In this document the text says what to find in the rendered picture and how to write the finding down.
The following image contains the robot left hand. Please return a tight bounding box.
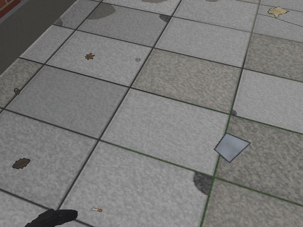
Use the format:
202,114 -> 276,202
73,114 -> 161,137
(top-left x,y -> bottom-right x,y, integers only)
25,208 -> 78,227

